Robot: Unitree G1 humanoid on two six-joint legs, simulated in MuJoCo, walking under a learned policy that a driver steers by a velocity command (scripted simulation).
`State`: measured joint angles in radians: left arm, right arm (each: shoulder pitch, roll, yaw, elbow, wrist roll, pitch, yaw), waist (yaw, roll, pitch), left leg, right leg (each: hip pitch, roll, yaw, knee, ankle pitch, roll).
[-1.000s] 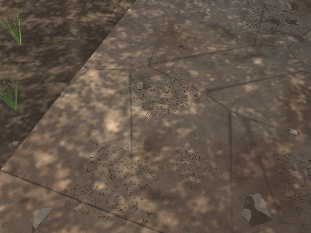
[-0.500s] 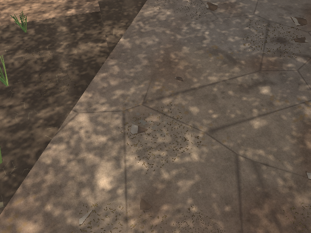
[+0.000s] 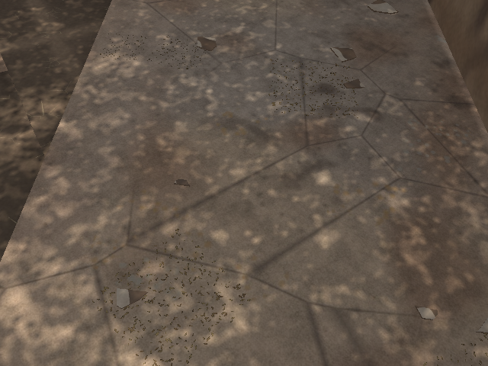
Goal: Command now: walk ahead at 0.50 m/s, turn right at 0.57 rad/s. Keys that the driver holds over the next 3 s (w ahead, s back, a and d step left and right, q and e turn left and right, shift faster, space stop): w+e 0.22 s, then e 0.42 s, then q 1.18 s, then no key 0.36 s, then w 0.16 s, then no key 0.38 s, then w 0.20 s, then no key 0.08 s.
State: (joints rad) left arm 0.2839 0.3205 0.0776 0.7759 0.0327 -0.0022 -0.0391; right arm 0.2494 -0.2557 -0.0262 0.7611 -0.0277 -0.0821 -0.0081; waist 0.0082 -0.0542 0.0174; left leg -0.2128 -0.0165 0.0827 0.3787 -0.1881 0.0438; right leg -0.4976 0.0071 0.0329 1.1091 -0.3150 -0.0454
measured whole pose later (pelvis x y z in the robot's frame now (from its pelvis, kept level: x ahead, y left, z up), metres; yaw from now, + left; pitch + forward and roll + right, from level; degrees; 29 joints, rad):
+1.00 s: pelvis +0.31 -0.05 +0.00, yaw -20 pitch +0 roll -1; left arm 0.21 0.24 0.02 0.77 0.02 0.02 0.03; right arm 0.24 -0.24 -0.02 0.79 -0.01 0.02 -0.01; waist -0.01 -0.02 0.02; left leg -0.25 -0.03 -0.07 0.49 -0.24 0.03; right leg -0.26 0.10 0.05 0.61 -0.40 -0.04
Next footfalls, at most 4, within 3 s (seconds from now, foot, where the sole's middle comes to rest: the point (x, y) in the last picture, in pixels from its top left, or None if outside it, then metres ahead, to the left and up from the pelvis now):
0.34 right None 0.31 -0.13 -0.78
0.90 left None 0.39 0.03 -0.78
1.26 right None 0.30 -0.17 -0.78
1.70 left None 0.29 0.04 -0.78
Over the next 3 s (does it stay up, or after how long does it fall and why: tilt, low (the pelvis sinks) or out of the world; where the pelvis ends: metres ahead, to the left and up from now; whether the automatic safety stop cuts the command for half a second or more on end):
stays up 0.40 -0.01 0.00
